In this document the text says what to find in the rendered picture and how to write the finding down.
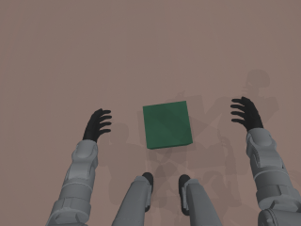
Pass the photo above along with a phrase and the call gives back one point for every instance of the carton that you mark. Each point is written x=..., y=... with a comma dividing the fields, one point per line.
x=167, y=125

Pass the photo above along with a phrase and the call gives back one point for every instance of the right robot forearm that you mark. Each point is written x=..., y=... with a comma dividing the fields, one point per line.
x=274, y=187

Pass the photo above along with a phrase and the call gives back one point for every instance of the left robot forearm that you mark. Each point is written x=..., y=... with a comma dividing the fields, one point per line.
x=73, y=204

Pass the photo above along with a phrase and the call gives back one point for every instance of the right robot hand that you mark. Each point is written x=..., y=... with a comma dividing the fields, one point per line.
x=251, y=116

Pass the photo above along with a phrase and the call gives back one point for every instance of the left robot shin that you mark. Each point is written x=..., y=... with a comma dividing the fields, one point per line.
x=141, y=178

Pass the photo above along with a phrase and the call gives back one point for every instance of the left robot hand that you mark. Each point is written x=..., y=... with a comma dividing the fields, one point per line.
x=93, y=131

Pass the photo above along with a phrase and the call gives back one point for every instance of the right robot upper arm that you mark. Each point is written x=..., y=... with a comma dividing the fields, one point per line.
x=275, y=217

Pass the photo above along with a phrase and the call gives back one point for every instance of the robot left thigh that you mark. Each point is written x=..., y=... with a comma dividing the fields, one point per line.
x=132, y=209

